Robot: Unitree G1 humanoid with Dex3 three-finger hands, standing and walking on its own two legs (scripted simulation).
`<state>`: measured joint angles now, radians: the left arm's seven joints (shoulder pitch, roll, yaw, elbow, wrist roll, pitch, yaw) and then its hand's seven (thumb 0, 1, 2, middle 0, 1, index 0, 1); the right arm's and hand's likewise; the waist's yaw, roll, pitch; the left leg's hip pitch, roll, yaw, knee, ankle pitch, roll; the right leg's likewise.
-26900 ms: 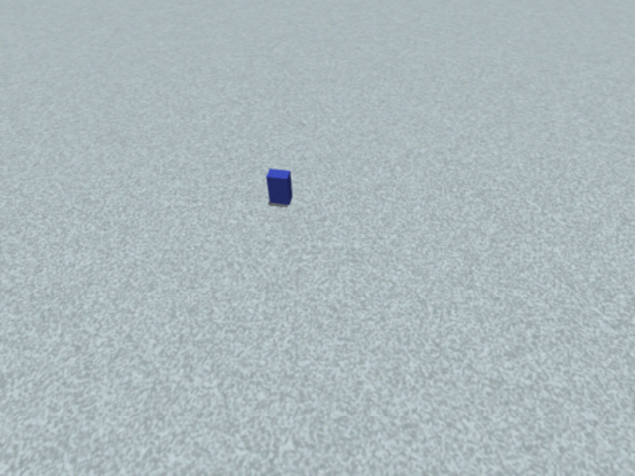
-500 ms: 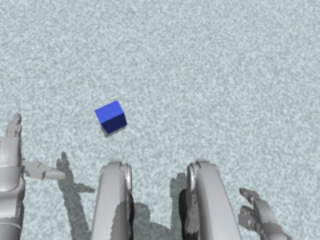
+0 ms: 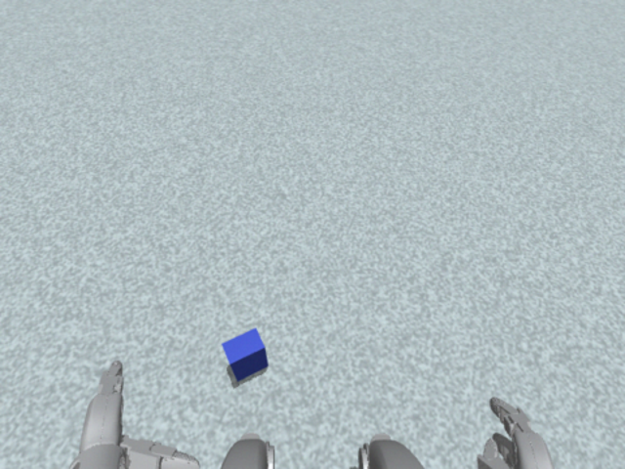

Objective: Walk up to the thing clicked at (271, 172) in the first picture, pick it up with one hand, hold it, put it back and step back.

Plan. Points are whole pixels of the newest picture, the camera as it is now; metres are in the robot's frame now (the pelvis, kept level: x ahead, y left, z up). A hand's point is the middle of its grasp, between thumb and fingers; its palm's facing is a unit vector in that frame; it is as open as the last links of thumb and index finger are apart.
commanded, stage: home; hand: left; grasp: from the side
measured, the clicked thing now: (246, 355) +0.47 +0.17 -0.59
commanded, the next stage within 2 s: stand in 1.90 s
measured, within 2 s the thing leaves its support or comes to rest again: neither
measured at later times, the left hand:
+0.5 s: hand (150, 448) +0.18 +0.19 -0.01, palm faces +0.13 -0.95 -0.29, open 17.5 cm
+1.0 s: hand (162, 446) +0.18 +0.18 -0.01, palm faces +0.12 -0.95 -0.28, open 17.5 cm
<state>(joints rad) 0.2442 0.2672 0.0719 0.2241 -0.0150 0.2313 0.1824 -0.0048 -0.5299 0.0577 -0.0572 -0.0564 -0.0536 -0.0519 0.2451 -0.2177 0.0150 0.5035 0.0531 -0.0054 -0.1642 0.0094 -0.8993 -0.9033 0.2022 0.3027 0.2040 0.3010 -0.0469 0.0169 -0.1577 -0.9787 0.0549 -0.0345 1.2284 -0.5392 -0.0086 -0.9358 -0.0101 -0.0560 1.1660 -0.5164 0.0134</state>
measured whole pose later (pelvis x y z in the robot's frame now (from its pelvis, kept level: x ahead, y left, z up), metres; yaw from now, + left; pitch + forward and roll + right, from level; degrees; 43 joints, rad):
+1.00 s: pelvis +0.02 -0.01 +0.05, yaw +1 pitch +7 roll -2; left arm 0.46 0.20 -0.01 0.02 -0.02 0.29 0.14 -0.01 -0.54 0.06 -0.05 -0.06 -0.05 -0.05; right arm 0.28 -0.20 0.03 0.50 0.02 -0.11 -0.18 0.01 -0.90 -0.90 0.20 0.30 0.20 0.30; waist -0.02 0.04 -0.10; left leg -0.61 0.05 -0.03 0.95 -0.46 -0.02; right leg -0.57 -0.01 -0.06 0.89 -0.45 0.01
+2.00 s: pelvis +0.02 +0.00 +0.05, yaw +1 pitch +7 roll -2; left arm 0.45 0.20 -0.01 0.03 -0.01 0.27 0.13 -0.01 -0.53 0.06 -0.05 -0.06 -0.05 -0.05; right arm 0.28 -0.20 0.03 0.52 0.01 -0.13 -0.19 0.01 -0.90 -0.90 0.20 0.30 0.20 0.30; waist -0.01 0.03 -0.10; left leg -0.60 0.05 -0.02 0.94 -0.46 -0.01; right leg -0.56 -0.01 -0.05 0.89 -0.44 0.02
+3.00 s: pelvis +0.01 +0.01 +0.10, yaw +2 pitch -4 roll +0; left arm 0.19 0.31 0.00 1.06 0.03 0.00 0.02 0.01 0.90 0.89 -0.20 -0.30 -0.20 -0.30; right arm 0.17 -0.29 -0.02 1.06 -0.03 0.00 0.00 0.01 -0.90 -0.90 0.20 0.30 0.20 0.30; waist 0.02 0.01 0.06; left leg -0.18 -0.01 0.00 0.46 -0.21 0.01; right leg -0.17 -0.06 -0.04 0.45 -0.22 0.03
